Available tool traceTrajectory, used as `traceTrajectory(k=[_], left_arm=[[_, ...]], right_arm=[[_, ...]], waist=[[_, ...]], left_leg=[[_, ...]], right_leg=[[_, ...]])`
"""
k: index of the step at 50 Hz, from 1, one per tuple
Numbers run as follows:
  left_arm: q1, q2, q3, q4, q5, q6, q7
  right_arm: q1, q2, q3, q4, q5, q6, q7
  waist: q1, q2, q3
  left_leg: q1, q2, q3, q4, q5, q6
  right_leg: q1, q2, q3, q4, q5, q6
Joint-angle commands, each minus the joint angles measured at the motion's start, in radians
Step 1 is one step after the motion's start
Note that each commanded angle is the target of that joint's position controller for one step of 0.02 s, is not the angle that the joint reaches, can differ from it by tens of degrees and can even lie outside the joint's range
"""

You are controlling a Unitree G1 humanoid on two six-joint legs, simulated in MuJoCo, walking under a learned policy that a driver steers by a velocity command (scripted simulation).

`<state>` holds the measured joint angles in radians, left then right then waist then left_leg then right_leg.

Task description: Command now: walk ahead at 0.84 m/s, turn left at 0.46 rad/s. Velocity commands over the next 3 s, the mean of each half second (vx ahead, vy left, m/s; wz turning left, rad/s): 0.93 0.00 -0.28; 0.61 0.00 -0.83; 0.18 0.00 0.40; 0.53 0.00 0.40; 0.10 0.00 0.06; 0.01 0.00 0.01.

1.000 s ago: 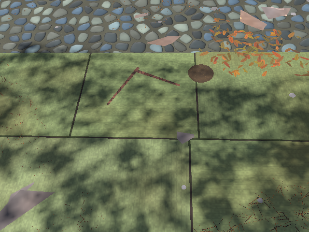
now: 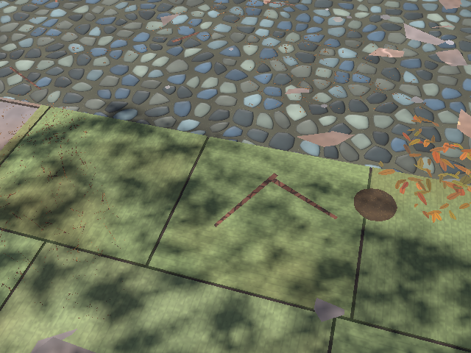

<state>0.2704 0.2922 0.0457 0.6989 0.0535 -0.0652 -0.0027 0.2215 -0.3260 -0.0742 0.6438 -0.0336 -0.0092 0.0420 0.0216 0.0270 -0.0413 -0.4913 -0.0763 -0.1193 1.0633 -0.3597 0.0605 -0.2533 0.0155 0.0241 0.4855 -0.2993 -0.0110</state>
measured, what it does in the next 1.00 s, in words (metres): walks ahead, turning right: left foot, then right foot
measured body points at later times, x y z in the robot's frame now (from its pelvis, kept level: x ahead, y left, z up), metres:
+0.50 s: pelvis +0.35 +0.06 +0.00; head +0.36 +0.06 +0.45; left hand +0.51 +0.31 -0.11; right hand +0.34 -0.23 -0.12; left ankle +0.28 +0.17 -0.74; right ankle +0.39 -0.07 -0.64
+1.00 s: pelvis +0.71 -0.04 +0.00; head +0.74 -0.09 +0.44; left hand +0.97 +0.12 -0.10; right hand +0.75 -0.39 -0.07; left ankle +0.97 +0.02 -0.67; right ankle +0.69 -0.06 -0.74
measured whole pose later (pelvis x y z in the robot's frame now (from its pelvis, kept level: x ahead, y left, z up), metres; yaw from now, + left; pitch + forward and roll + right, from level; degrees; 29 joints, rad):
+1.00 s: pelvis +0.71 -0.04 +0.00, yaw -39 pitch +2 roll +1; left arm 0.22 0.30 0.07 0.69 -0.03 0.00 0.04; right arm 0.02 -0.30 -0.03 0.57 -0.02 -0.10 -0.03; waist 0.05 0.03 0.10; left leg -0.72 0.06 -0.17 0.83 -0.09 -0.10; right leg -0.25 0.22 0.14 0.46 -0.20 -0.16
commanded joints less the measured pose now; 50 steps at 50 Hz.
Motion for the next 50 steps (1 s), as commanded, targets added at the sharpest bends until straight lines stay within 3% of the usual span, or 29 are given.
traceTrajectory(k=[1, 5, 7, 9, 11, 12, 13, 14, 15, 16, 18, 20, 22, 25, 29, 31, 33, 34, 35, 36, 37, 38, 39, 40, 41, 43, 45, 47, 50], left_arm=[[0.096, 0.136, 0.034, -0.008, -0.01, -0.03, 0.001], [0.182, 0.121, 0.029, 0.055, -0.027, -0.047, -0.007], [0.167, 0.114, 0.025, 0.068, -0.034, -0.044, -0.011], [0.182, 0.158, 0.035, 0.089, -0.035, -0.039, -0.013], [0.184, 0.206, 0.046, 0.11, -0.042, -0.034, -0.016], [0.173, 0.22, 0.049, 0.117, -0.048, -0.034, -0.016], [0.154, 0.217, 0.047, 0.111, -0.054, -0.041, -0.018], [0.144, 0.1, 0.02, 0.079, -0.04, -0.044, -0.019], [0.158, 0.045, 0.009, 0.023, -0.078, -0.04, -0.018], [0.11, 0.104, 0.024, 0.03, -0.067, -0.022, -0.014], [0.089, 0.076, 0.018, 0.054, -0.047, -0.003, -0.034], [0.105, 0.045, 0.015, 0.074, -0.029, 0.029, -0.051], [0.034, 0.025, 0.012, 0.056, -0.026, 0.052, -0.064], [-0.096, 0.013, 0.001, -0.001, -0.028, 0.057, -0.079], [-0.25, 0.02, -0.02, -0.065, -0.031, 0.05, -0.104], [-0.275, 0.026, -0.025, -0.077, -0.035, 0.05, -0.106], [-0.122, 0.067, -0.015, -0.032, -0.026, 0.048, -0.091], [0.065, 0.105, 0.003, 0.021, -0.02, 0.043, -0.08], [0.27, 0.147, 0.029, 0.087, -0.015, 0.036, -0.057], [0.236, 0.181, 0.051, 0.106, -0.022, 0.038, -0.021], [0.182, 0.318, 0.077, 0.068, -0.009, 0.048, -0.02], [0.147, 0.336, 0.09, -0.041, -0.063, 0.031, -0.027], [0.062, 0.299, 0.091, -0.071, -0.074, 0.018, -0.03], [-0.031, 0.248, 0.079, -0.088, -0.084, 0.005, -0.031], [-0.094, 0.207, 0.065, -0.109, -0.085, -0.004, -0.03], [-0.142, 0.177, 0.061, -0.127, -0.07, -0.006, -0.019], [-0.141, 0.164, 0.06, -0.111, -0.078, 0.008, 0.004], [-0.095, 0.161, 0.063, -0.088, -0.079, 0.039, 0.038], [-0.011, 0.104, 0.046, -0.052, -0.083, 0.071, 0.069]], right_arm=[[-0.094, -0.066, -0.001, -0.091, -0.021, -0.023, 0.033], [-0.221, -0.056, 0.019, -0.134, -0.021, -0.026, 0.044], [-0.302, -0.037, 0.039, -0.162, -0.016, -0.034, 0.057], [-0.318, -0.018, 0.052, -0.168, -0.006, -0.041, 0.06], [-0.208, -0.056, 0.035, -0.135, -0.003, -0.045, 0.037], [-0.039, -0.088, 0.016, -0.078, -0.005, -0.049, 0.015], [0.141, -0.135, -0.007, -0.027, -0.021, -0.054, -0.011], [0.323, -0.226, -0.028, -0.011, -0.047, -0.062, -0.035], [0.314, -0.277, -0.032, -0.022, -0.046, -0.061, -0.041], [0.19, -0.209, -0.022, -0.023, -0.036, -0.054, -0.045], [0.092, -0.088, 0.007, -0.007, -0.02, -0.062, -0.04], [0.077, -0.051, 0.019, 0.019, -0.006, -0.076, -0.045], [0.102, -0.022, 0.023, 0.06, 0.013, -0.096, -0.039], [0.124, 0.001, 0.028, 0.099, 0.013, -0.115, -0.033], [0.145, -0.036, 0.023, 0.144, 0.008, -0.121, -0.05], [0.174, -0.091, 0.016, 0.159, 0.009, -0.119, -0.062], [0.165, -0.154, 0.001, 0.152, 0.008, -0.095, -0.081], [0.127, -0.179, -0.007, 0.139, 0.007, -0.079, -0.088], [0.094, -0.177, -0.007, 0.124, 0.01, -0.069, -0.081], [0.106, -0.11, 0.004, 0.134, 0.011, -0.071, -0.054], [0.229, -0.013, 0.029, 0.071, 0.0, -0.075, -0.057], [0.156, -0.081, 0.038, -0.035, 0.033, -0.135, -0.053], [0.063, -0.13, 0.025, -0.058, 0.061, -0.158, -0.06], [0.022, -0.129, 0.02, -0.065, 0.062, -0.155, -0.07], [0.038, -0.135, 0.015, -0.046, 0.047, -0.138, -0.077], [0.066, -0.141, 0.0, -0.043, 0.024, -0.098, -0.08], [0.009, -0.077, 0.011, -0.074, 0.003, -0.087, -0.084], [-0.029, -0.022, 0.028, -0.085, 0.005, -0.081, -0.082], [-0.113, -0.001, 0.037, -0.083, 0.021, -0.087, -0.059]], waist=[[0.043, -0.16, 0.085], [0.049, -0.136, 0.138], [0.051, -0.163, 0.151], [0.047, -0.186, 0.152], [-0.02, -0.176, 0.099], [-0.113, -0.129, 0.01], [-0.207, -0.097, -0.103], [-0.262, 0.096, -0.259], [-0.209, 0.271, -0.337], [-0.156, 0.145, -0.166], [-0.078, 0.065, 0.012], [-0.028, 0.108, 0.068], [-0.017, 0.072, 0.128], [-0.005, 0.065, 0.179], [-0.001, 0.004, 0.214], [0.006, 0.012, 0.175], [0.088, 0.045, 0.073], [0.175, 0.05, -0.021], [0.248, 0.029, -0.116], [0.181, -0.105, -0.065], [0.04, -0.248, -0.135], [0.095, -0.213, -0.415], [0.07, -0.025, -0.306], [-0.001, 0.098, -0.118], [-0.055, 0.158, -0.038], [-0.102, 0.115, 0.039], [-0.095, 0.071, 0.05], [-0.058, 0.011, -0.029], [0.028, -0.064, -0.099]], left_leg=[[-0.356, 0.06, -0.032, 0.058, 0.094, -0.01], [-0.39, 0.064, 0.002, -0.1, 0.169, -0.033], [-0.223, 0.107, 0.122, -0.286, 0.209, -0.042], [-0.016, 0.081, 0.167, -0.382, 0.178, -0.03], [0.198, 0.027, 0.18, -0.445, 0.129, -0.007], [0.41, -0.004, 0.184, -0.497, 0.141, 0.005], [0.694, 0.055, 0.134, -0.481, 0.126, 0.015], [0.909, 0.349, -0.18, -0.546, -0.292, 0.029], [0.871, 0.534, -0.651, -0.808, -0.629, 0.046], [0.72, 0.506, -0.616, -0.837, -0.586, 0.052], [0.505, 0.409, -0.301, -0.838, -0.238, 0.046], [0.403, 0.359, -0.13, -0.885, -0.086, 0.034], [0.395, 0.333, 0.001, -0.926, 0.07, 0.019], [0.384, 0.303, 0.184, -0.96, 0.307, 0.008], [0.404, 0.261, 0.369, -0.993, 0.645, -0.03], [0.47, 0.271, 0.407, -0.92, 1.086, -0.049], [0.556, 0.287, 0.403, -0.646, 1.465, -0.063], [0.513, 0.305, 0.38, -0.398, 1.508, -0.059], [0.41, 0.303, 0.355, -0.093, 1.323, -0.058], [0.169, 0.14, 0.34, 0.245, 0.278, -0.077], [-0.162, 0.041, 0.262, 0.645, -0.269, -0.123], [-0.27, -0.008, -0.037, 0.696, -0.243, -0.122], [-0.297, 0.036, -0.063, 0.578, -0.161, -0.095], [-0.298, 0.069, -0.041, 0.471, -0.105, -0.097], [-0.242, 0.104, -0.04, 0.418, -0.082, -0.117], [-0.108, 0.146, -0.034, 0.255, -0.051, -0.148], [-0.029, 0.122, 0.041, 0.04, 0.032, -0.167], [0.004, 0.077, 0.089, -0.131, 0.187, -0.177], [0.066, 0.047, 0.121, -0.374, 0.494, -0.164]], right_leg=[[0.223, -0.247, 0.353, -0.327, -0.317, -0.11], [0.244, -0.244, 0.257, -0.369, -0.115, -0.152], [0.141, -0.21, 0.193, -0.401, 0.023, -0.148], [0.058, -0.225, 0.168, -0.406, 0.225, -0.146], [0.057, -0.235, 0.142, -0.278, 0.592, -0.138], [0.035, -0.195, 0.088, -0.064, 0.786, -0.125], [-0.128, -0.143, 0.064, 0.2, 0.699, -0.109], [-0.324, -0.054, 0.043, 0.588, 0.099, -0.1], [-0.483, 0.024, 0.089, 0.818, -0.18, -0.105], [-0.555, -0.025, 0.094, 0.891, -0.065, -0.106], [-0.513, -0.105, 0.065, 0.808, 0.046, -0.087], [-0.476, -0.135, 0.052, 0.787, 0.056, -0.061], [-0.54, -0.145, 0.041, 0.794, 0.105, -0.057], [-0.592, -0.139, 0.005, 0.715, 0.232, -0.061], [-0.474, -0.096, -0.134, 0.407, 0.353, -0.109], [-0.332, -0.018, -0.219, 0.299, 0.364, -0.149], [-0.164, 0.073, -0.252, 0.241, 0.298, -0.167], [0.038, 0.105, -0.225, 0.219, 0.282, -0.185], [0.281, 0.105, -0.144, 0.134, 0.337, -0.217], [0.416, 0.031, -0.026, 0.079, 0.377, -0.235], [0.648, -0.213, 0.324, 0.246, 1.156, -0.36], [0.779, -0.311, 0.696, -0.012, 0.689, -0.516], [0.646, -0.296, 0.717, -0.147, 0.413, -0.471], [0.428, -0.258, 0.663, -0.199, 0.342, -0.421], [0.262, -0.236, 0.599, -0.212, 0.452, -0.392], [0.017, -0.142, 0.437, -0.217, 0.645, -0.346], [-0.127, -0.028, 0.275, -0.161, 0.833, -0.285], [-0.107, 0.034, 0.187, -0.087, 0.929, -0.215], [-0.038, 0.044, 0.148, -0.04, 0.732, -0.113]])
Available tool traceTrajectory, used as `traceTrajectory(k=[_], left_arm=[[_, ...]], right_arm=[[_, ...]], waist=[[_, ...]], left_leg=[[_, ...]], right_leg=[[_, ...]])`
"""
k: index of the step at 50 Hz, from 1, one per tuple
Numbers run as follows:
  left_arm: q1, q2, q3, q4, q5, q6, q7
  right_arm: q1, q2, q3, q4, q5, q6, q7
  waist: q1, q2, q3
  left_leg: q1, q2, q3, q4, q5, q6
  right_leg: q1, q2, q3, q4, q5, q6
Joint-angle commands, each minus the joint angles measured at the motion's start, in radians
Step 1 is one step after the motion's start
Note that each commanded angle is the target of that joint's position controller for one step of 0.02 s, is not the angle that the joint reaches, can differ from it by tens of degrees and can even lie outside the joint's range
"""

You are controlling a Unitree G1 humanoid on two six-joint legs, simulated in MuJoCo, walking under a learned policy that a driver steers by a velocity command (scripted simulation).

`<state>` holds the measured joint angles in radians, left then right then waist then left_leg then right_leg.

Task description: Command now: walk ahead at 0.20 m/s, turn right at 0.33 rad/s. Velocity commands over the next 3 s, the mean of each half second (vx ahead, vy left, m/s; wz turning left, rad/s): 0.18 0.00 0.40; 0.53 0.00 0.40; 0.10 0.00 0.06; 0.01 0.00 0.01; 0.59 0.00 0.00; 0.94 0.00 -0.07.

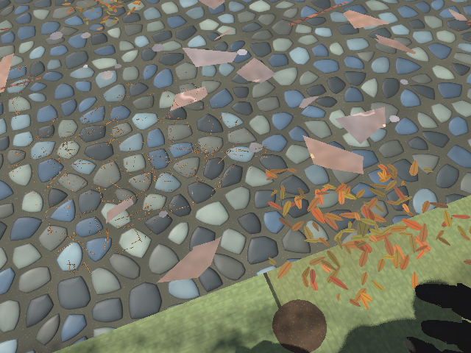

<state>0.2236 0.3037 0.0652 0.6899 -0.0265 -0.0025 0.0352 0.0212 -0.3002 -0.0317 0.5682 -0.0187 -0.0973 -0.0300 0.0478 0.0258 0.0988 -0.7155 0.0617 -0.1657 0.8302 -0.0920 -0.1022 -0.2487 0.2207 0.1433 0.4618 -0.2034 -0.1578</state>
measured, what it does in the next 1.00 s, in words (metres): walks ahead, turning left: left foot, then right foot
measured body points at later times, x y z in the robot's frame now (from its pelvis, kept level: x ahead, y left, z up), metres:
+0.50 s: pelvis +0.17 +0.04 +0.00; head +0.20 +0.04 +0.45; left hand +0.24 +0.34 -0.09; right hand +0.38 -0.20 -0.09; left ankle +0.24 +0.14 -0.73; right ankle +0.23 -0.08 -0.74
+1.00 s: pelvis +0.32 +0.18 +0.00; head +0.35 +0.20 +0.45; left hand +0.18 +0.42 -0.13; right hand +0.61 +0.08 -0.09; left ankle +0.30 +0.29 -0.73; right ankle +0.28 -0.02 -0.64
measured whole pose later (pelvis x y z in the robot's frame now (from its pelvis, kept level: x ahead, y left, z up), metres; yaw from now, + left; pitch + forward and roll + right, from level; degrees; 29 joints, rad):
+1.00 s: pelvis +0.32 +0.18 +0.00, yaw +29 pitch +4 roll +0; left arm 0.41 0.30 0.03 0.82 -0.01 -0.07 0.01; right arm 0.13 -0.26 -0.01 0.60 0.00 -0.04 0.02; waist 0.07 0.00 0.01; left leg -0.40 -0.03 -0.01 0.54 -0.21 0.03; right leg -0.37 -0.06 0.03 1.14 -0.51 0.06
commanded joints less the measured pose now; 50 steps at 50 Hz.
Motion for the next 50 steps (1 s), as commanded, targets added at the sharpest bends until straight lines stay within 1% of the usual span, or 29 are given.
traceTrajectory(k=[1, 4, 7, 8, 9, 10, 12, 13, 15, 17, 20, 23, 24, 25, 26, 27, 28, 29, 32, 38, 39, 41, 43, 44, 45, 46, 47, 48, 50], left_arm=[[0.058, 0.073, 0.018, -0.031, 0.003, 0.009, 0.033], [0.052, 0.043, 0.0, -0.013, 0.041, 0.0, 0.026], [-0.034, 0.096, 0.015, -0.039, 0.046, -0.012, 0.023], [-0.001, 0.1, 0.017, -0.067, 0.056, -0.014, 0.025], [0.076, 0.082, 0.006, -0.074, 0.054, -0.009, 0.011], [0.086, 0.133, 0.011, -0.066, 0.042, -0.005, -0.009], [-0.06, 0.095, 0.001, -0.094, 0.044, 0.023, -0.019], [-0.082, 0.08, 0.0, -0.107, 0.05, 0.032, -0.017], [-0.073, 0.04, -0.007, -0.102, 0.041, 0.032, -0.017], [-0.081, 0.024, -0.006, -0.086, 0.032, 0.022, -0.009], [-0.043, 0.048, 0.002, -0.071, 0.023, 0.0, -0.021], [0.099, 0.092, 0.02, -0.013, 0.022, -0.031, -0.031], [0.192, 0.127, 0.036, 0.031, 0.027, -0.038, -0.024], [0.156, 0.172, 0.051, 0.018, 0.017, -0.046, -0.017], [0.039, 0.19, 0.047, -0.03, 0.058, -0.059, -0.023], [-0.039, 0.148, 0.038, -0.066, 0.053, -0.071, -0.012], [-0.04, 0.113, 0.02, -0.061, 0.093, -0.056, -0.016], [-0.031, 0.126, 0.02, -0.048, 0.092, -0.057, -0.021], [0.062, 0.14, 0.022, -0.013, 0.073, -0.078, -0.034], [0.198, 0.153, 0.026, 0.056, 0.063, -0.089, -0.041], [0.184, 0.142, 0.019, 0.051, -0.004, -0.079, -0.021], [0.23, 0.191, 0.028, 0.082, -0.012, -0.057, -0.012], [0.214, 0.216, 0.032, 0.088, -0.003, -0.05, -0.013], [0.216, 0.184, 0.021, 0.087, 0.002, -0.063, -0.016], [0.207, 0.122, -0.005, 0.049, 0.035, -0.082, -0.02], [0.302, 0.019, -0.042, 0.031, 0.042, -0.104, -0.028], [0.27, 0.139, -0.009, 0.065, 0.017, -0.108, -0.029], [0.195, 0.155, -0.002, 0.045, -0.003, -0.102, -0.029], [0.125, 0.121, -0.008, 0.038, 0.02, -0.086, -0.012]], right_arm=[[0.053, -0.027, -0.003, -0.012, 0.008, -0.005, 0.024], [0.031, -0.07, -0.017, -0.011, 0.012, -0.024, 0.048], [0.225, -0.154, -0.057, 0.03, 0.012, -0.043, 0.06], [0.292, -0.2, -0.066, 0.028, -0.006, -0.042, 0.058], [0.291, -0.203, -0.068, 0.022, -0.023, -0.018, 0.053], [0.247, -0.168, -0.064, -0.012, -0.005, 0.002, 0.041], [0.179, -0.118, -0.048, -0.047, 0.023, 0.047, 0.019], [0.157, -0.131, -0.051, -0.057, 0.032, 0.06, 0.011], [0.119, -0.137, -0.06, -0.071, 0.031, 0.086, 0.008], [0.154, -0.147, -0.075, -0.06, 0.028, 0.104, 0.001], [0.161, -0.178, -0.092, -0.061, 0.053, 0.12, -0.012], [0.09, -0.163, -0.095, -0.094, 0.057, 0.129, -0.01], [0.05, -0.121, -0.086, -0.116, 0.063, 0.129, -0.007], [0.141, -0.026, -0.064, -0.098, 0.077, 0.128, -0.003], [0.128, -0.047, -0.062, -0.139, 0.075, 0.106, 0.005], [0.14, -0.109, -0.072, -0.129, 0.059, 0.096, 0.016], [0.08, -0.144, -0.08, -0.106, -0.049, 0.109, 0.053], [0.116, -0.11, -0.072, -0.099, -0.053, 0.113, 0.076], [0.181, -0.078, -0.052, -0.058, -0.037, 0.115, 0.108], [-0.006, -0.073, -0.03, -0.073, -0.029, 0.099, 0.12], [-0.051, -0.006, -0.008, -0.106, 0.073, 0.053, 0.085], [-0.076, -0.016, 0.001, -0.115, 0.057, 0.021, 0.08], [0.073, -0.082, -0.035, -0.073, 0.044, 0.017, 0.073], [0.2, -0.132, -0.057, -0.036, 0.038, 0.023, 0.062], [0.367, -0.202, -0.073, -0.015, 0.023, 0.037, 0.044], [0.395, -0.304, -0.084, -0.005, -0.004, 0.051, 0.036], [0.424, -0.212, -0.071, 0.004, 0.005, 0.056, 0.039], [0.354, -0.17, -0.054, 0.012, 0.014, 0.055, 0.04], [0.239, -0.102, -0.036, 0.015, 0.03, 0.052, 0.042]], waist=[[0.027, -0.09, -0.23], [0.033, -0.136, -0.181], [-0.087, -0.091, -0.218], [-0.088, 0.075, -0.308], [-0.054, 0.299, -0.382], [-0.054, 0.164, -0.405], [-0.057, -0.054, -0.225], [-0.039, -0.069, -0.184], [-0.014, 0.009, -0.135], [-0.036, 0.075, -0.181], [-0.019, 0.179, -0.259], [0.06, 0.233, -0.215], [0.103, 0.167, -0.191], [0.044, -0.142, -0.237], [0.0, -0.319, -0.16], [-0.04, -0.259, -0.122], [-0.019, -0.121, -0.097], [-0.046, -0.107, -0.087], [-0.035, -0.124, -0.066], [0.05, -0.168, 0.017], [0.062, -0.183, 0.016], [0.068, -0.194, 0.005], [-0.026, -0.203, -0.088], [-0.092, -0.174, -0.173], [-0.161, -0.059, -0.333], [-0.104, 0.29, -0.477], [-0.158, 0.151, -0.512], [-0.133, 0.123, -0.367], [-0.083, 0.035, -0.245]], left_leg=[[0.291, -0.083, 0.164, -0.186, 0.29, 0.011], [0.262, -0.058, 0.131, -0.259, 0.233, 0.078], [0.435, -0.064, 0.105, -0.367, 0.343, 0.189], [0.667, 0.079, -0.128, -0.335, 0.68, 0.325], [0.868, 0.28, -0.52, -0.429, 0.675, 0.507], [0.827, 0.28, -0.604, -0.479, 0.359, 0.484], [0.58, 0.169, -0.463, -0.527, -0.059, 0.374], [0.49, 0.128, -0.435, -0.554, -0.19, 0.342], [0.37, 0.007, -0.327, -0.585, -0.244, 0.277], [0.397, -0.021, -0.31, -0.575, -0.184, 0.278], [0.355, -0.028, -0.353, -0.624, -0.535, 0.265], [0.193, -0.084, -0.337, -0.64, -0.567, 0.17], [0.047, -0.156, -0.249, -0.524, -0.544, 0.084], [-0.087, -0.213, -0.094, -0.153, -0.551, 0.097], [-0.241, -0.161, -0.054, 0.081, -0.377, 0.116], [-0.276, -0.08, -0.02, 0.219, -0.275, 0.115], [-0.202, -0.112, 0.014, 0.266, -0.192, 0.107], [-0.166, -0.121, 0.023, 0.329, -0.141, 0.099], [-0.124, -0.111, 0.038, 0.386, -0.061, 0.092], [-0.008, -0.082, 0.125, -0.016, -0.086, 0.08], [-0.001, -0.053, 0.143, -0.104, -0.091, 0.079], [0.128, -0.071, 0.204, -0.233, -0.14, 0.091], [0.39, -0.121, 0.226, -0.366, -0.007, 0.136], [0.588, -0.121, 0.21, -0.38, 0.089, 0.166], [0.905, 0.068, 0.003, -0.31, 0.345, 0.221], [1.12, 0.36, -0.421, -0.355, 0.563, 0.42], [1.051, 0.339, -0.428, -0.377, 0.577, 0.447], [0.956, 0.292, -0.254, -0.37, 0.65, 0.42], [0.754, 0.195, -0.121, -0.422, 0.599, 0.364]], right_leg=[[-0.018, -0.186, 0.045, -0.018, 0.558, 0.04], [0.069, -0.283, 0.097, 0.036, 0.511, 0.03], [0.083, -0.25, 0.037, 0.328, 0.697, 0.089], [-0.091, -0.119, -0.022, 0.656, 0.278, 0.161], [-0.373, -0.006, -0.043, 0.909, -0.433, 0.237], [-0.402, -0.068, 0.057, 0.983, -0.388, 0.217], [-0.43, -0.114, 0.031, 0.958, -0.279, 0.207], [-0.408, -0.135, 0.026, 0.866, -0.239, 0.2], [-0.3, -0.129, -0.028, 0.593, -0.209, 0.198], [-0.223, -0.106, -0.045, 0.442, -0.214, 0.211], [-0.059, -0.094, -0.062, 0.257, -0.202, 0.205], [0.205, -0.111, -0.089, -0.002, -0.111, 0.164], [0.382, -0.175, -0.09, -0.146, -0.059, 0.138], [0.469, -0.452, 0.211, -0.159, -0.29, 0.078], [0.337, -0.601, 0.511, -0.248, -0.499, -0.003], [0.277, -0.618, 0.488, -0.261, -0.559, -0.013], [0.137, -0.57, 0.404, -0.294, -0.591, 0.01], [0.103, -0.511, 0.322, -0.294, -0.522, 0.031], [0.053, -0.437, 0.175, -0.322, -0.435, 0.041], [0.127, -0.426, -0.02, -0.335, -0.141, 0.028], [0.177, -0.444, -0.013, -0.285, 0.006, 0.003], [0.165, -0.463, -0.034, -0.224, 0.186, 0.01], [0.139, -0.445, -0.071, -0.074, 0.533, 0.047], [0.085, -0.395, -0.133, 0.088, 0.644, 0.085], [-0.124, -0.347, -0.167, 0.363, 0.326, 0.144], [-0.418, -0.208, -0.154, 0.707, -0.391, 0.214], [-0.42, -0.24, -0.035, 0.838, -0.419, 0.226], [-0.484, -0.277, -0.065, 0.862, -0.37, 0.224], [-0.462, -0.326, -0.092, 0.744, -0.252, 0.224]])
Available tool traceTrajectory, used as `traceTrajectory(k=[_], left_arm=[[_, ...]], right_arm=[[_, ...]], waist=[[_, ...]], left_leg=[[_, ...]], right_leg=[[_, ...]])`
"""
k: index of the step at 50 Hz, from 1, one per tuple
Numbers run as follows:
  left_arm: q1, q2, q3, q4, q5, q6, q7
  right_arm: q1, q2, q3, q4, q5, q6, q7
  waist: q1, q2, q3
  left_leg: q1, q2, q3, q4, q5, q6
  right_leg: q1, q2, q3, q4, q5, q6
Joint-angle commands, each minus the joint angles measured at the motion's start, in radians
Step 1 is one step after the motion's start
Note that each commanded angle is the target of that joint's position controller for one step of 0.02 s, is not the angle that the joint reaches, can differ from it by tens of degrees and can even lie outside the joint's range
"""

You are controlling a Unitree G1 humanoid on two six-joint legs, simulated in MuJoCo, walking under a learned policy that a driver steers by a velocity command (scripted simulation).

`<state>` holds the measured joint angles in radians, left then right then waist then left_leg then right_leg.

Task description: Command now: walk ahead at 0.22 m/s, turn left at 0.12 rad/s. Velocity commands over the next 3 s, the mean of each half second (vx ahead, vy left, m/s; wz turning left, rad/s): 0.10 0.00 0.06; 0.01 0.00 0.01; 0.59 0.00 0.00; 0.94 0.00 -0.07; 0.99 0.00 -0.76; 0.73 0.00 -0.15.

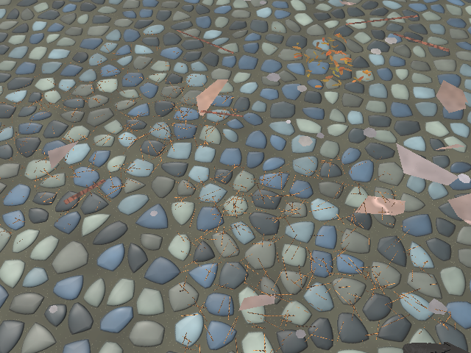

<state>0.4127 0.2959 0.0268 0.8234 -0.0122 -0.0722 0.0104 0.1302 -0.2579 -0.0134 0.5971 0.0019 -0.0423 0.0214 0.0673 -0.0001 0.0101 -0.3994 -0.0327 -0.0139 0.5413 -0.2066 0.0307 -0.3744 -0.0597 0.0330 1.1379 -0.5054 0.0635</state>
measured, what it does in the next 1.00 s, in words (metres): walks ahead: right foot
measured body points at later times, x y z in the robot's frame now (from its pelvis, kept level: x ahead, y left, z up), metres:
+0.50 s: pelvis +0.10 -0.02 +0.00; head +0.12 -0.03 +0.45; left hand +0.27 +0.22 -0.10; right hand +0.19 -0.27 -0.14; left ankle +0.05 +0.11 -0.73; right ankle +0.15 -0.12 -0.73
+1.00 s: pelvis +0.10 -0.02 +0.00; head +0.11 -0.02 +0.45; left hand +0.21 +0.24 -0.13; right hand +0.13 -0.27 -0.15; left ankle +0.05 +0.11 -0.73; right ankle +0.15 -0.12 -0.73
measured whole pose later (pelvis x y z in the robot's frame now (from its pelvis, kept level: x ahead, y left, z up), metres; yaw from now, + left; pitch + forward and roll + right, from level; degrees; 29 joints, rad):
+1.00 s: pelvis +0.10 -0.02 +0.00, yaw +0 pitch -2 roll +0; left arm 0.12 0.22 0.05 0.95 0.00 0.01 0.03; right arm 0.27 -0.21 -0.03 1.00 -0.01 0.01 -0.04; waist 0.00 0.00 0.05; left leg -0.11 -0.01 -0.02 0.51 -0.36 0.00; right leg -0.29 0.02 0.01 0.54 -0.21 -0.02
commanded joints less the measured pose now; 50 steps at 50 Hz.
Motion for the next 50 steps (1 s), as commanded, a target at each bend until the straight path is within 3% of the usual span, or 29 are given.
traceTrajectory(k=[1, 3, 5, 9, 11, 12, 13, 14, 15, 16, 17, 20, 24, 28, 35, 50], left_arm=[[-0.057, 0.113, 0.03, -0.096, 0.009, -0.003, 0.015], [-0.022, 0.053, 0.015, -0.079, 0.011, 0.016, 0.017], [-0.045, 0.025, 0.004, -0.081, 0.021, 0.021, 0.019], [-0.115, 0.049, 0.01, -0.096, 0.02, 0.032, 0.009], [-0.135, 0.057, 0.017, -0.103, 0.027, 0.035, 0.006], [-0.146, 0.067, 0.022, -0.108, 0.035, 0.034, 0.007], [-0.167, 0.107, 0.03, -0.126, 0.042, 0.033, 0.012], [-0.201, 0.169, 0.045, -0.144, 0.04, 0.04, 0.021], [-0.239, 0.097, 0.028, -0.149, 0.033, 0.05, 0.021], [-0.277, 0.053, 0.019, -0.156, 0.025, 0.054, 0.013], [-0.296, 0.038, 0.015, -0.159, 0.022, 0.055, 0.007], [-0.287, 0.054, 0.018, -0.15, 0.022, 0.044, -0.002], [-0.285, 0.045, 0.019, -0.134, 0.018, 0.039, 0.006], [-0.306, 0.039, 0.023, -0.115, 0.016, 0.046, 0.008], [-0.323, 0.03, 0.031, -0.054, 0.015, 0.055, 0.007], [-0.318, 0.025, 0.04, 0.09, 0.012, 0.074, 0.029]], right_arm=[[0.09, -0.127, -0.048, -0.01, 0.003, -0.004, -0.009], [0.041, -0.107, -0.046, 0.01, -0.013, -0.014, -0.011], [0.005, -0.113, -0.048, 0.026, -0.014, -0.017, -0.015], [0.039, -0.127, -0.052, 0.074, -0.007, -0.003, -0.021], [0.02, -0.114, -0.044, 0.091, 0.003, 0.001, -0.019], [0.033, -0.095, -0.036, 0.104, 0.006, 0.0, -0.018], [0.079, -0.069, -0.027, 0.118, -0.008, -0.005, -0.016], [0.193, -0.061, -0.025, 0.139, -0.027, -0.011, -0.014], [0.223, -0.045, -0.019, 0.155, -0.024, -0.002, -0.024], [0.185, -0.065, -0.021, 0.156, -0.019, 0.015, -0.033], [0.155, -0.082, -0.027, 0.16, -0.015, 0.031, -0.04], [0.143, -0.091, -0.032, 0.168, -0.018, 0.057, -0.047], [0.146, -0.086, -0.034, 0.195, -0.009, 0.046, -0.05], [0.151, -0.076, -0.036, 0.224, -0.007, 0.052, -0.055], [0.16, -0.073, -0.04, 0.277, -0.008, 0.063, -0.066], [0.183, -0.046, -0.03, 0.388, -0.008, 0.038, -0.067]], waist=[[-0.067, 0.076, -0.131], [-0.019, 0.096, -0.12], [-0.012, 0.11, -0.113], [-0.039, 0.116, -0.123], [-0.02, 0.095, -0.093], [-0.017, 0.077, -0.076], [-0.039, 0.009, -0.075], [-0.112, -0.127, -0.105], [-0.118, -0.174, -0.138], [-0.106, -0.152, -0.098], [-0.092, -0.121, -0.066], [-0.077, -0.08, -0.04], [-0.067, -0.036, -0.086], [-0.071, -0.008, -0.08], [-0.078, -0.002, -0.035], [-0.069, -0.005, 0.023]], left_leg=[[0.334, 0.264, -0.233, -0.172, 0.712, 0.219], [0.205, 0.241, -0.16, -0.213, 0.746, 0.221], [0.14, 0.214, -0.1, -0.214, 0.762, 0.21], [0.136, 0.226, -0.116, -0.207, 0.618, 0.194], [0.099, 0.209, -0.125, -0.178, 0.437, 0.16], [0.083, 0.175, -0.126, -0.153, 0.309, 0.124], [0.064, 0.121, -0.11, -0.11, 0.151, 0.068], [0.034, 0.043, -0.068, -0.063, -0.089, 0.018], [0.075, 0.031, -0.035, -0.05, -0.172, -0.015], [0.102, 0.036, -0.028, -0.071, -0.139, -0.026], [0.101, 0.034, -0.027, -0.08, -0.113, -0.026], [0.113, 0.043, -0.047, -0.097, -0.042, -0.02], [0.145, 0.054, -0.054, -0.087, 0.084, -0.024], [0.167, 0.054, -0.05, -0.086, 0.102, -0.029], [0.183, 0.055, -0.048, -0.102, 0.062, -0.026], [0.134, 0.051, -0.034, -0.147, -0.044, -0.019]], right_leg=[[-0.258, -0.057, 0.022, 0.019, 0.084, 0.004], [-0.13, -0.041, 0.008, -0.12, 0.141, 0.013], [-0.036, -0.018, -0.005, -0.296, 0.218, 0.011], [0.071, 0.014, 0.002, -0.456, 0.39, -0.013], [0.151, 0.027, -0.002, -0.572, 0.464, -0.047], [0.201, 0.026, 0.006, -0.65, 0.534, -0.068], [0.265, -0.046, 0.079, -0.695, 0.772, -0.09], [0.338, -0.137, 0.151, -0.666, 0.897, -0.153], [0.295, -0.157, 0.174, -0.678, 0.752, -0.214], [0.223, -0.12, 0.169, -0.695, 0.576, -0.205], [0.189, -0.08, 0.141, -0.694, 0.475, -0.177], [0.179, -0.039, 0.097, -0.665, 0.482, -0.14], [0.245, -0.025, 0.072, -0.609, 0.663, -0.142], [0.245, -0.017, 0.065, -0.605, 0.671, -0.149], [0.212, 0.001, 0.052, -0.634, 0.564, -0.137], [0.218, 0.024, 0.038, -0.683, 0.401, -0.115]])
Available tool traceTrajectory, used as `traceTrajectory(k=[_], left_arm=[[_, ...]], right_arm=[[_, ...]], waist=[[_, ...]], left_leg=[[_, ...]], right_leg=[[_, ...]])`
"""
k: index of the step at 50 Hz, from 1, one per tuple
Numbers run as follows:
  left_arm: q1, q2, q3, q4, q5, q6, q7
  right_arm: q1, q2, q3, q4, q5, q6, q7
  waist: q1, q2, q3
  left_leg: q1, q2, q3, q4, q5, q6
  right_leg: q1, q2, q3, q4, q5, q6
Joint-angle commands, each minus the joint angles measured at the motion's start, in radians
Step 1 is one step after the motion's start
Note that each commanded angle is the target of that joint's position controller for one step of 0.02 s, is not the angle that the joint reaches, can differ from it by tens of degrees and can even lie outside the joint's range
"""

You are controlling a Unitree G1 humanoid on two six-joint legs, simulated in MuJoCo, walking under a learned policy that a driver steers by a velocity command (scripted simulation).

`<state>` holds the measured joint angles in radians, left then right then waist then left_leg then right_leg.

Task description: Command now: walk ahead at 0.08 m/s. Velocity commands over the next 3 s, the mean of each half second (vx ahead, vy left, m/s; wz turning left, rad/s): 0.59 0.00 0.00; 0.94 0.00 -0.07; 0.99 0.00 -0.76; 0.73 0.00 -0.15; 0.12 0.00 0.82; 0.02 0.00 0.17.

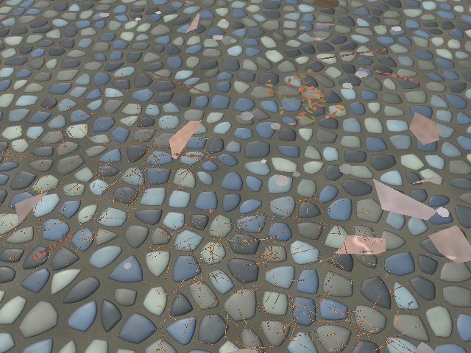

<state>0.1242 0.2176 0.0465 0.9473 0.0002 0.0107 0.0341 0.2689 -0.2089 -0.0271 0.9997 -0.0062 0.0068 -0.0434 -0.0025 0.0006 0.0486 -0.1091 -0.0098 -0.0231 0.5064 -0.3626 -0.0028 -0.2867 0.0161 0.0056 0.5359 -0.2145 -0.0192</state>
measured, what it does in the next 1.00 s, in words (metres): walks ahead: left foot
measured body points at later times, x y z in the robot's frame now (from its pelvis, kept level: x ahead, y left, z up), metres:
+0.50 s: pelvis +0.16 -0.07 +0.01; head +0.16 -0.07 +0.46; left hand +0.13 +0.19 -0.13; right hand +0.29 -0.32 -0.12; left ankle +0.19 +0.07 -0.65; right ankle +0.10 -0.15 -0.73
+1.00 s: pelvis +0.57 -0.01 +0.01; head +0.58 -0.01 +0.46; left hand +0.69 +0.24 -0.12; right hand +0.52 -0.28 -0.13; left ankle +0.53 +0.05 -0.73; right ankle +0.61 -0.16 -0.64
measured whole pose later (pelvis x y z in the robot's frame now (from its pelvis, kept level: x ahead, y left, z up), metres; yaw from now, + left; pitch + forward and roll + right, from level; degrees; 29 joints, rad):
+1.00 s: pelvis +0.57 -0.01 +0.01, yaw -3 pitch +0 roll +2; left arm 0.20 0.25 0.04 0.88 0.02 -0.06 -0.04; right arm 0.42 -0.26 -0.07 1.02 -0.03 -0.10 0.02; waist -0.02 -0.03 0.02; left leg -0.08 -0.09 0.16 0.34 -0.26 0.09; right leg -0.66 -0.10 0.05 1.21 -0.14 -0.10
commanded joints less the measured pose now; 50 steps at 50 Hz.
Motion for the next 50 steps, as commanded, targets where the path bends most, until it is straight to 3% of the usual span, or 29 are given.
traceTrajectory(k=[1, 3, 4, 5, 6, 7, 9, 11, 12, 13, 14, 15, 16, 17, 18, 19, 21, 27, 32, 36, 38, 39, 40, 41, 42, 43, 45, 48, 50], left_arm=[[0.01, 0.106, 0.024, -0.007, -0.005, -0.006, 0.005], [-0.013, 0.139, 0.036, -0.015, -0.022, -0.018, 0.0], [-0.1, 0.123, 0.03, -0.057, -0.034, -0.041, -0.007], [-0.181, 0.074, 0.017, -0.092, -0.047, -0.069, -0.018], [-0.196, 0.092, 0.022, -0.099, -0.046, -0.088, -0.027], [-0.179, 0.119, 0.032, -0.098, -0.047, -0.1, -0.035], [-0.132, 0.088, 0.022, -0.091, -0.051, -0.114, -0.047], [-0.127, 0.074, 0.018, -0.083, -0.039, -0.123, -0.056], [-0.076, 0.076, 0.023, -0.085, 0.047, -0.086, -0.086], [0.016, 0.073, 0.031, -0.058, 0.048, -0.07, -0.091], [0.149, 0.096, 0.045, -0.018, 0.037, -0.062, -0.082], [0.361, 0.146, 0.067, 0.041, 0.038, -0.07, -0.066], [0.557, 0.287, 0.093, 0.074, 0.06, -0.082, -0.047], [0.46, 0.236, 0.066, 0.061, 0.058, -0.083, -0.044], [0.296, 0.225, 0.06, 0.02, 0.048, -0.082, -0.043], [0.229, 0.172, 0.048, -0.003, 0.037, -0.09, -0.049], [0.195, 0.127, 0.028, -0.003, 0.028, -0.105, -0.048], [0.323, 0.113, 0.016, 0.041, 0.018, -0.134, -0.042], [0.366, 0.122, 0.013, 0.057, 0.007, -0.147, -0.035], [0.383, 0.185, 0.022, 0.079, 0.022, -0.129, -0.026], [0.347, 0.226, 0.036, 0.077, 0.04, -0.1, -0.012], [0.354, 0.161, 0.021, 0.053, 0.041, -0.099, -0.017], [0.449, -0.017, -0.015, 0.008, -0.002, -0.115, -0.051], [0.323, 0.101, 0.01, -0.01, -0.005, -0.131, -0.048], [0.213, 0.134, 0.021, -0.048, -0.01, -0.135, -0.045], [0.185, 0.117, 0.013, -0.053, -0.001, -0.138, -0.047], [0.226, 0.062, 0.0, -0.048, 0.023, -0.107, -0.063], [0.152, 0.039, -0.007, -0.084, 0.028, -0.062, -0.085], [0.055, 0.043, -0.013, -0.124, 0.021, -0.052, -0.09]], right_arm=[[0.082, -0.097, -0.019, 0.003, 0.005, -0.01, -0.003], [0.115, -0.147, -0.034, -0.007, 0.023, -0.019, -0.004], [0.167, -0.172, -0.039, 0.0, 0.029, -0.038, -0.004], [0.169, -0.215, -0.054, 0.005, 0.038, -0.06, -0.003], [0.14, -0.23, -0.065, 0.005, 0.032, -0.077, -0.002], [0.126, -0.192, -0.057, -0.007, 0.023, -0.091, 0.002], [0.093, -0.164, -0.052, -0.032, 0.035, -0.102, 0.017], [0.086, -0.175, -0.056, -0.041, 0.041, -0.097, 0.026], [0.087, -0.199, -0.068, -0.018, -0.045, -0.084, 0.041], [0.07, -0.191, -0.072, -0.019, -0.044, -0.079, 0.046], [0.057, -0.191, -0.071, -0.021, -0.035, -0.081, 0.048], [0.024, -0.185, -0.067, -0.028, -0.038, -0.088, 0.049], [-0.046, -0.073, -0.04, -0.098, -0.031, -0.099, 0.051], [-0.101, -0.058, -0.039, -0.144, -0.024, -0.108, 0.057], [-0.144, -0.079, -0.04, -0.172, -0.018, -0.106, 0.066], [-0.126, -0.108, -0.044, -0.158, -0.022, -0.107, 0.081], [-0.056, -0.097, -0.043, -0.134, -0.048, -0.091, 0.095], [-0.279, -0.093, -0.03, -0.234, -0.035, -0.051, 0.11], [-0.418, -0.074, -0.013, -0.296, -0.02, -0.05, 0.113], [-0.325, -0.114, -0.027, -0.287, -0.024, -0.056, 0.085], [0.066, -0.186, -0.063, -0.172, -0.023, -0.063, 0.061], [0.256, -0.27, -0.089, -0.129, -0.045, -0.067, 0.044], [0.242, -0.347, -0.104, -0.119, -0.068, -0.074, 0.05], [0.174, -0.283, -0.099, -0.12, -0.04, -0.074, 0.063], [0.082, -0.227, -0.085, -0.117, -0.04, -0.084, 0.064], [0.048, -0.172, -0.073, -0.111, -0.037, -0.094, 0.068], [0.019, -0.098, -0.047, -0.087, -0.037, -0.11, 0.06], [0.056, -0.098, -0.041, -0.057, -0.013, -0.137, 0.058], [0.083, -0.104, -0.039, -0.053, -0.016, -0.148, 0.063]], waist=[[-0.003, 0.002, -0.055], [-0.027, 0.021, 0.05], [-0.069, 0.06, 0.113], [-0.083, 0.172, 0.162], [-0.079, 0.211, 0.182], [-0.063, 0.163, 0.161], [-0.038, 0.132, 0.123], [-0.034, 0.139, 0.085], [-0.012, 0.166, 0.045], [0.029, 0.147, 0.049], [0.088, 0.085, 0.016], [0.199, -0.021, -0.057], [0.267, -0.353, -0.161], [0.192, -0.287, -0.096], [0.104, -0.151, 0.021], [0.07, -0.038, 0.014], [0.003, -0.057, 0.002], [0.023, -0.033, 0.118], [0.04, -0.034, 0.149], [-0.024, -0.11, 0.016], [-0.204, -0.127, -0.182], [-0.249, -0.041, -0.308], [-0.11, 0.285, -0.404], [-0.133, 0.175, -0.332], [-0.093, 0.092, -0.161], [-0.066, -0.006, -0.113], [0.02, 0.015, -0.061], [0.043, 0.031, 0.052], [0.027, 0.025, 0.098]], left_leg=[[-0.146, 0.017, -0.015, -0.118, -0.091, 0.034], [-0.188, 0.068, -0.108, -0.168, -0.492, 0.112], [-0.136, 0.151, -0.225, -0.265, -0.559, 0.164], [-0.065, 0.284, -0.389, -0.388, -0.527, 0.218], [-0.021, 0.379, -0.496, -0.435, -0.423, 0.26], [0.053, 0.392, -0.495, -0.431, -0.341, 0.26], [0.097, 0.35, -0.38, -0.406, -0.234, 0.215], [0.011, 0.26, -0.229, -0.387, -0.136, 0.175], [-0.058, 0.195, -0.16, -0.375, -0.184, 0.185], [-0.178, 0.184, -0.121, -0.32, -0.184, 0.187], [-0.281, 0.159, -0.084, -0.206, -0.076, 0.183], [-0.409, 0.102, -0.011, 0.091, 0.105, 0.166], [-0.625, -0.003, 0.082, 0.558, -0.089, 0.112], [-0.773, -0.061, -0.089, 0.74, -0.115, 0.13], [-0.856, 0.051, -0.097, 0.804, 0.011, 0.144], [-0.793, 0.105, -0.071, 0.766, 0.116, 0.135], [-0.666, 0.144, -0.044, 0.679, 0.155, 0.094], [-0.756, 0.139, 0.04, 0.459, 0.316, 0.025], [-0.57, 0.098, 0.115, 0.155, 0.44, 0.076], [-0.357, -0.027, 0.184, 0.094, 0.256, 0.149], [0.055, -0.073, 0.173, 0.048, 0.158, 0.185], [0.355, 0.118, -0.048, 0.07, -0.13, 0.206], [0.568, 0.39, -0.658, -0.153, -0.584, 0.302], [0.477, 0.359, -0.822, -0.312, -0.595, 0.266], [0.331, 0.329, -0.609, -0.287, -0.388, 0.242], [0.19, 0.299, -0.477, -0.291, -0.21, 0.236], [-0.017, 0.248, -0.296, -0.337, -0.133, 0.182], [-0.111, 0.228, -0.127, -0.426, -0.022, 0.137], [-0.138, 0.188, 0.015, -0.463, 0.132, 0.096]], right_leg=[[0.136, -0.023, 0.038, -0.071, -0.157, -0.037], [-0.043, -0.012, 0.049, -0.051, -0.552, -0.045], [-0.173, -0.008, 0.033, -0.007, -0.493, -0.028], [-0.275, 0.003, -0.043, 0.133, -0.224, -0.001], [-0.356, -0.048, -0.004, 0.249, -0.138, -0.016], [-0.439, -0.084, 0.031, 0.333, -0.156, -0.029], [-0.432, -0.116, 0.026, 0.264, -0.159, -0.045], [-0.219, -0.073, -0.052, 0.112, -0.114, -0.031], [-0.059, -0.003, -0.139, 0.049, -0.149, -0.029], [0.127, 0.027, -0.189, 0.006, -0.062, -0.025], [0.317, 0.059, -0.208, -0.01, -0.066, -0.027], [0.548, 0.011, -0.119, -0.037, -0.148, -0.044], [0.668, -0.312, 0.388, -0.258, -0.623, -0.121], [0.51, -0.398, 0.787, -0.45, -0.804, -0.183], [0.413, -0.42, 0.682, -0.411, -0.744, -0.192], [0.336, -0.37, 0.55, -0.388, -0.597, -0.18], [0.224, -0.282, 0.377, -0.434, -0.452, -0.152], [0.197, -0.221, 0.164, -0.539, -0.147, -0.183], [0.255, -0.225, 0.023, -0.636, 0.17, -0.17], [0.453, -0.252, -0.062, -0.333, 1.01, -0.137], [0.36, -0.232, -0.097, 0.154, 1.095, -0.112], [0.095, -0.173, -0.088, 0.518, 0.737, -0.114], [-0.314, 0.025, 0.004, 0.861, -0.226, -0.082], [-0.416, 0.01, 0.123, 0.932, -0.184, -0.122], [-0.468, -0.053, 0.091, 0.916, -0.059, -0.13], [-0.418, -0.093, 0.084, 0.857, -0.001, -0.129], [-0.313, -0.131, 0.1, 0.784, 0.014, -0.11], [-0.393, -0.16, 0.092, 0.727, 0.067, -0.076], [-0.436, -0.148, 0.054, 0.618, 0.18, -0.071]])
Next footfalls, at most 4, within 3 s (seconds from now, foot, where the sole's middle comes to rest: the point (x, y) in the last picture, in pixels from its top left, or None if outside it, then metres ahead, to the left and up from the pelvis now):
0.76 left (230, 331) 0.57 0.05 -0.77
1.26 right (272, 211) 1.00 -0.09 -0.77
1.68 left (271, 122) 1.47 -0.12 -0.77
2.06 right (344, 99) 1.62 -0.44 -0.77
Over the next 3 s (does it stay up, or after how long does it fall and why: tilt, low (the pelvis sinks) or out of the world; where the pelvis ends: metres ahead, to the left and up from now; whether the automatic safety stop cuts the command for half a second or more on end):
stays up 1.61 -0.28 0.00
